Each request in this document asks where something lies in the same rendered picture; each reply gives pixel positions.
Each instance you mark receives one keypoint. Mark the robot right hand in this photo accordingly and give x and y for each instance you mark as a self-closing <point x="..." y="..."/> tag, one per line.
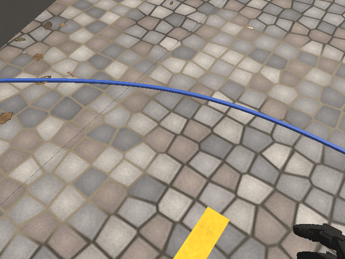
<point x="327" y="235"/>

